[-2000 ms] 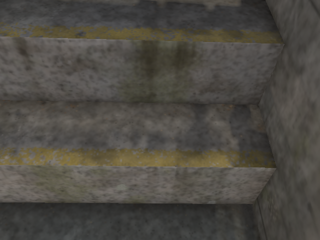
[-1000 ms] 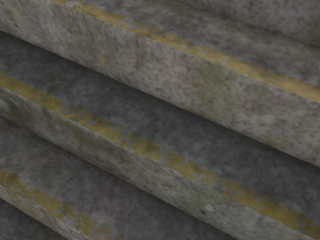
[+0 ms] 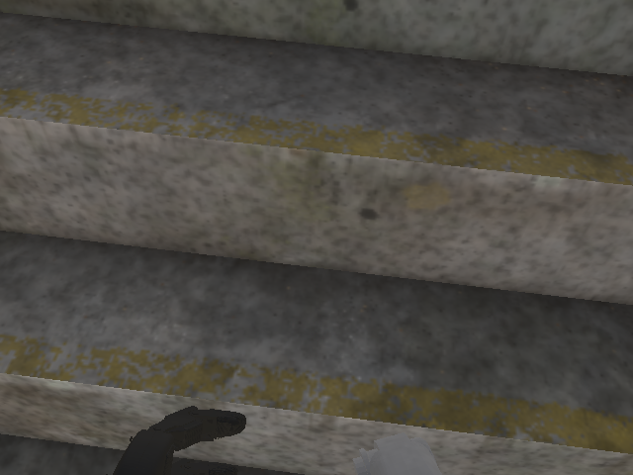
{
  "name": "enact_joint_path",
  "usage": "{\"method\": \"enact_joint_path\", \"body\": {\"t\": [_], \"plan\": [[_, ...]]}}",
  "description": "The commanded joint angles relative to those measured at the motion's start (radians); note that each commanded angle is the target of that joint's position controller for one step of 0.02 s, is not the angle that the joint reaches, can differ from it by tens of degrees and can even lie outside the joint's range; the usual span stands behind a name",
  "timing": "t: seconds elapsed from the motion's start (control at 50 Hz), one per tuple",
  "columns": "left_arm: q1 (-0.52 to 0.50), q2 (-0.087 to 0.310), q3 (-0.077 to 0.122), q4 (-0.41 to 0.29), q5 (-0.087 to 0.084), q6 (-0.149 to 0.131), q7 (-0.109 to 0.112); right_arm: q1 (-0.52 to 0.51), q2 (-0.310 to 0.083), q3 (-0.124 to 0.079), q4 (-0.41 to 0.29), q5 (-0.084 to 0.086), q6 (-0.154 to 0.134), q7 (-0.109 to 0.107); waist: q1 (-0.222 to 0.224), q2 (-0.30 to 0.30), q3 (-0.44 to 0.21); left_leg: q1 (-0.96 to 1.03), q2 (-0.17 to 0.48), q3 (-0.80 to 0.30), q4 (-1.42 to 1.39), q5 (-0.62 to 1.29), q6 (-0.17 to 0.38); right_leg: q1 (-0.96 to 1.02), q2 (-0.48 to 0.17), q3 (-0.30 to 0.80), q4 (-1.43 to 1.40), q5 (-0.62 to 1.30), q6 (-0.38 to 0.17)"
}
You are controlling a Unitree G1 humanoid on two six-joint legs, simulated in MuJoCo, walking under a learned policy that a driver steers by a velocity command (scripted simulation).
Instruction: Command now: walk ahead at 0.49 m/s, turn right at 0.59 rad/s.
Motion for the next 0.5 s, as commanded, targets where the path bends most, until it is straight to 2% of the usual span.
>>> {"method": "enact_joint_path", "body": {"t": [0.02, 0.04, 0.06, 0.08, 0.1, 0.12, 0.14, 0.16, 0.18, 0.2, 0.22, 0.24, 0.26, 0.28, 0.3, 0.32, 0.34, 0.36, 0.38, 0.4, 0.42, 0.44, 0.46, 0.48, 0.5], "plan": [[-0.008, 0.021, 0.069, 0.115, 0.074, -0.095, 0.161, -0.455, -0.124, -0.046, -0.381, 0.055, -0.247, -0.13, 0.079, -0.106, 0.028, 0.456, 0.451, -0.356, -0.405, 1.139, -0.149, -0.083, -0.064, -0.065, 0.4, 0.138, 0.031], [-0.133, 0.158, 0.088, 0.083, 0.124, -0.111, 0.214, -0.378, -0.101, -0.04, -0.33, 0.072, -0.316, -0.188, 0.041, -0.109, 0.009, 0.266, 0.477, -0.511, -0.541, 0.917, -0.107, 0.148, -0.219, -0.117, 0.126, 0.224, 0.033], [-0.305, 0.202, 0.11, 0.092, 0.12, -0.098, 0.231, -0.206, 0.033, -0.009, -0.26, 0.093, -0.326, -0.226, -0.095, -0.169, 0.15, 0.192, 0.365, -0.444, -0.579, 0.818, -0.196, 0.232, -0.209, -0.105, -0.035, 0.279, 0.037], [-0.347, 0.193, 0.117, 0.027, 0.115, -0.072, 0.228, -0.209, -0.065, -0.026, -0.257, 0.086, -0.327, -0.271, -0.05, -0.107, 0.195, 0.192, 0.416, -0.462, -0.577, 0.923, -0.19, 0.318, -0.242, -0.112, -0.328, 0.252, 0.044], [-0.306, 0.178, 0.119, 0.026, 0.055, -0.036, 0.213, -0.111, -0.057, -0.015, -0.241, 0.086, -0.301, -0.281, -0.093, -0.12, 0.26, 0.214, 0.394, -0.468, -0.549, 0.844, -0.172, 0.349, -0.216, -0.077, -0.412, 0.278, 0.09], [-0.245, 0.137, 0.114, 0.054, 0.029, -0.007, 0.189, -0.101, -0.066, -0.014, -0.237, 0.086, -0.296, -0.295, -0.077, -0.088, 0.251, 0.296, 0.359, -0.392, -0.529, 0.94, -0.183, 0.369, -0.174, -0.097, -0.486, 0.255, 0.079], [0.027, 0.031, 0.083, 0.239, -0.064, -0.025, 0.036, -0.057, -0.128, 0.013, -0.275, 0.089, -0.201, -0.176, -0.121, 0.107, 0.217, 0.28, 0.326, -0.51, -0.443, 0.941, -0.027, 0.202, -0.086, 0.092, -0.423, 0.373, 0.025], [0.021, 0.086, 0.1, 0.252, -0.045, -0.032, 0.004, -0.002, -0.133, 0.015, -0.252, 0.065, -0.131, -0.095, -0.164, -0.009, 0.281, 0.429, 0.369, -0.548, -0.442, 1.174, 0.012, 0.054, -0.042, 0.122, -0.43, 0.375, -0.028], [0.067, 0.12, 0.104, 0.276, -0.003, -0.037, -0.006, -0.059, -0.134, 0.024, -0.263, 0.076, -0.091, -0.058, -0.131, -0.003, 0.216, 0.483, 0.363, -0.536, -0.452, 1.26, -0.007, 0.081, -0.03, 0.089, -0.486, 0.36, -0.06], [0.138, 0.16, 0.12, 0.307, 0.019, -0.056, 0.004, -0.143, -0.122, 0.028, -0.292, 0.109, -0.073, -0.054, -0.105, 0.016, 0.163, 0.49, 0.309, -0.492, -0.485, 1.248, -0.078, 0.179, -0.004, 0.056, -0.579, 0.324, -0.072], [0.186, 0.193, 0.139, 0.345, 0.059, -0.07, 0.016, -0.269, -0.087, 0.046, -0.327, 0.128, -0.07, -0.065, -0.057, 0.025, 0.116, 0.42, 0.25, -0.422, -0.457, 1.399, -0.136, 0.353, 0.015, 0.017, -0.709, 0.306, -0.089], [0.216, 0.223, 0.158, 0.372, 0.077, -0.063, 0.017, -0.423, -0.067, 0.058, -0.384, 0.136, -0.067, -0.079, -0.006, 0.043, 0.086, 0.288, 0.21, -0.355, -0.476, 1.518, -0.211, 0.586, 0.021, -0.064, -0.912, 0.293, -0.09], [0.301, 0.217, 0.169, 0.399, 0.119, -0.027, 0.003, -0.617, -0.029, 0.067, -0.442, 0.156, -0.045, -0.099, 0.061, 0.067, 0.059, 0.159, 0.148, -0.223, -0.508, 1.752, -0.306, 0.924, 0.007, -0.244, -1.333, 0.151, -0.115], [0.381, 0.195, 0.176, 0.439, 0.153, 0.023, -0.01, -0.626, -0.01, 0.061, -0.495, 0.184, 0.012, -0.126, 0.056, 0.054, 0.045, 0.235, 0.024, -0.065, -0.406, 2.258, -0.448, 1.145, 0.03, -0.462, -1.875, -0.137, -0.096], [0.52, 0.025, 0.128, 0.501, 0.15, 0.093, -0.04, -0.456, 0.004, 0.06, -0.436, 0.15, 0.064, -0.118, 0.073, 0.02, 0.067, 0.208, -0.032, -0.063, 0.014, 2.289, -0.351, 1.314, -0.004, -0.435, -2.098, -0.086, -0.091], [0.655, -0.139, 0.059, 0.594, 0.122, 0.08, -0.04, -0.247, 0.097, 0.07, -0.262, 0.021, 0.064, -0.059, 0.079, -0.122, 0.083, -0.176, 0.154, -0.195, 0.353, 1.256, -0.109, 1.49, -0.196, -0.076, -1.819, 0.373, -0.118], [0.675, -0.141, 0.034, 0.6, 0.125, 0.048, -0.041, -0.326, 0.134, 0.069, -0.224, 0.028, 0.037, -0.028, 0.064, -0.047, 0.121, -0.467, 0.129, -0.237, 0.767, 0.739, -0.031, 1.441, -0.317, 0.108, -1.804, 0.25, -0.143], [0.682, -0.104, 0.009, 0.603, 0.194, 0.026, -0.027, -0.316, 0.227, 0.09, -0.21, 0.039, -0.01, -0.007, 0.033, 0.004, 0.117, -0.671, -0.034, -0.451, 1.073, 0.996, 0.104, 1.402, -0.298, 0.264, -1.704, 0.314, -0.155], [0.623, -0.067, -0.009, 0.595, 0.172, 0.036, -0.05, -0.384, 0.238, 0.092, -0.242, 0.052, -0.026, 0.002, 0.004, -0.099, 0.123, -0.632, -0.093, -0.42, 1.144, 0.975, 0.156, 1.316, -0.3, 0.122, -1.882, 0.581, -0.147], [0.537, 0.047, 0.027, 0.564, 0.095, -0.015, -0.028, -0.294, 0.222, 0.085, -0.292, -0.011, -0.043, 0.015, -0.134, -0.128, -0.089, -0.787, -0.074, -0.361, 1.126, 0.887, 0.043, 1.575, -0.394, 0.209, -1.754, 0.932, -0.258], [0.354, 0.172, 0.086, 0.468, -0.006, -0.086, -0.01, -0.363, 0.13, 0.072, -0.352, -0.001, -0.065, -0.004, -0.122, -0.118, -0.114, -0.753, 0.002, -0.229, 1.202, 0.618, -0.09, 1.522, -0.511, 0.342, -1.891, 0.703, -0.326], [0.4, 0.087, 0.076, 0.502, -0.011, -0.151, 0.0, -0.517, 0.081, 0.051, -0.377, 0.049, -0.094, -0.055, -0.047, -0.026, -0.047, -0.795, 0.043, -0.188, 1.337, 0.451, -0.103, 1.455, -0.507, 0.337, -1.905, 0.433, -0.315], [0.477, 0.016, 0.059, 0.553, 0.02, -0.206, 0.0, -0.643, 0.072, 0.042, -0.383, 0.074, -0.12, -0.1, -0.01, -0.026, 0.144, -0.951, 0.08, -0.141, 1.456, 0.393, -0.11, 1.408, -0.486, 0.337, -1.936, 0.271, -0.301], [0.601, -0.045, 0.035, 0.645, 0.046, -0.216, -0.004, -0.742, 0.116, 0.055, -0.42, 0.063, -0.122, -0.12, 0.021, -0.071, 0.215, -1.084, 0.099, -0.158, 1.583, 0.387, -0.075, 1.406, -0.494, 0.376, -1.921, 0.27, -0.307], [0.686, -0.054, 0.024, 0.698, 0.064, -0.215, 0.0, -0.825, 0.14, 0.067, -0.476, 0.061, -0.126, -0.128, 0.041, -0.048, 0.26, -1.197, 0.111, -0.177, 1.655, 0.356, -0.054, 1.435, -0.506, 0.406, -1.91, 0.329, -0.295]]}}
